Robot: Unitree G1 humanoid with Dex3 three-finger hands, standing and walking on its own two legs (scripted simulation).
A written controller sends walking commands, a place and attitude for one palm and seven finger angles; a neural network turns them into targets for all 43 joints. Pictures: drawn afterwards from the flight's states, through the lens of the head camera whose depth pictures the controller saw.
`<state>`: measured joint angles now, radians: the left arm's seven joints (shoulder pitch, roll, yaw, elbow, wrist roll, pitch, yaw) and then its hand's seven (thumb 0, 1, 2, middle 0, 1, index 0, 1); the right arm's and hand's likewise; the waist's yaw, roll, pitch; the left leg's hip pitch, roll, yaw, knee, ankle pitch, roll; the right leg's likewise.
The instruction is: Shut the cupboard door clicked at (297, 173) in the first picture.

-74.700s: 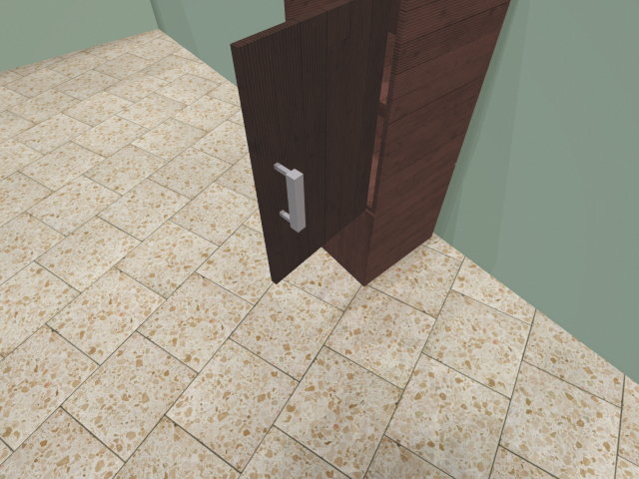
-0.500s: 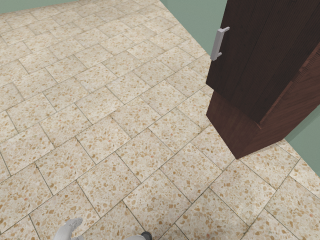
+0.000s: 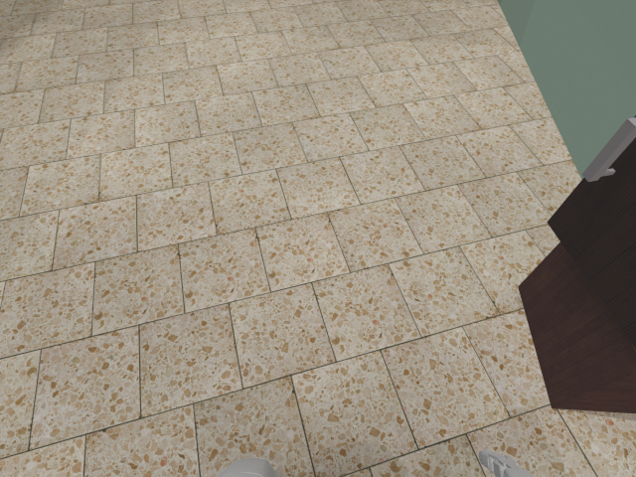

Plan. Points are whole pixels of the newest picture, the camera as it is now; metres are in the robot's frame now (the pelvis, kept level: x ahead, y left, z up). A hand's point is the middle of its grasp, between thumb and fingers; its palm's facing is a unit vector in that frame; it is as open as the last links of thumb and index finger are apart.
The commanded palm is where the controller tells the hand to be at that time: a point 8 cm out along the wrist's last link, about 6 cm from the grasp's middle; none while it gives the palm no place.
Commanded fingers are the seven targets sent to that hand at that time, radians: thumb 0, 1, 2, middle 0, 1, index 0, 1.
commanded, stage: walk to a spot facing it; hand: left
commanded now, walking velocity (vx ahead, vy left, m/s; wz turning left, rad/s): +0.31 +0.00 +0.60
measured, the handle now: (620, 150) +0.74 -0.53 -0.04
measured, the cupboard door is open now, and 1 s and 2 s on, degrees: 15 15 15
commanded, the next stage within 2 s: turn to face it in 0.94 s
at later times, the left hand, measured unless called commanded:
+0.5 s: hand (198, 361) +0.28 +0.22 -0.14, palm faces +0.11 -0.96 -0.24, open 7.4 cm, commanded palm none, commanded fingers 0.00 0.90 0.90 -0.20 -0.30 -0.20 -0.30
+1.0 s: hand (198, 392) +0.24 +0.22 -0.19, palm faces +0.52 -0.82 -0.23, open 7.3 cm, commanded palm none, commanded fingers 0.00 0.90 0.90 -0.20 -0.30 -0.20 -0.30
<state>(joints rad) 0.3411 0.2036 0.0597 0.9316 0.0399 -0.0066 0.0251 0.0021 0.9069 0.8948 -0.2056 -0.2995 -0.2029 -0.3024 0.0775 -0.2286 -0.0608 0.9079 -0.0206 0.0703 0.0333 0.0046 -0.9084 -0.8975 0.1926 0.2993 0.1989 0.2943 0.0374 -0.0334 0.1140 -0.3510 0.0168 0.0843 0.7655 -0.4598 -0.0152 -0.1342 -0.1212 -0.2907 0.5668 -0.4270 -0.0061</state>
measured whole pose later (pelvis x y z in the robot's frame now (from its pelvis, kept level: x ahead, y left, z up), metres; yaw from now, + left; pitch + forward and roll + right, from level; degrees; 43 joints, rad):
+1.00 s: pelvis +0.34 +0.04 -0.02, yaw +30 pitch +0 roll -1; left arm 0.33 0.22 0.06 0.96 0.02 -0.02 0.02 0.00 0.92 0.90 -0.20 -0.30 -0.20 -0.30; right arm 0.07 -0.26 -0.06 0.86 -0.03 0.00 0.05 0.00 -0.91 -0.90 0.19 0.30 0.20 0.29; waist 0.01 -0.02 0.11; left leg -0.46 0.02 0.10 0.64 -0.14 0.05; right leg -0.13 -0.16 -0.35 0.73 -0.48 0.04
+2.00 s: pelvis +0.43 +0.11 +0.01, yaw +6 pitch +0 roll -3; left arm 0.17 0.29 0.10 0.90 0.02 0.08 -0.02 0.00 0.91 0.90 -0.20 -0.30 -0.20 -0.30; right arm 0.19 -0.18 -0.01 0.90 -0.03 0.01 -0.04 0.00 -0.90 -0.90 0.20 0.30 0.21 0.30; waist 0.02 -0.03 0.08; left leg -0.22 0.09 0.10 0.49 -0.27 0.01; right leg -0.47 0.02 0.00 1.07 -0.46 0.05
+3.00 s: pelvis +0.45 +0.08 +0.01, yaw -30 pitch +0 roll -2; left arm 0.15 0.27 0.09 0.89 0.02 0.08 -0.04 0.01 0.91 0.90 -0.20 -0.30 -0.20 -0.30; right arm 0.23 -0.21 -0.04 0.91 -0.03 0.02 -0.02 0.00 -0.90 -0.90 0.20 0.30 0.21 0.30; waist -0.01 0.02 0.09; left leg -0.21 0.16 0.22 0.54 -0.32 -0.03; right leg -0.37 -0.03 -0.06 0.79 -0.42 0.04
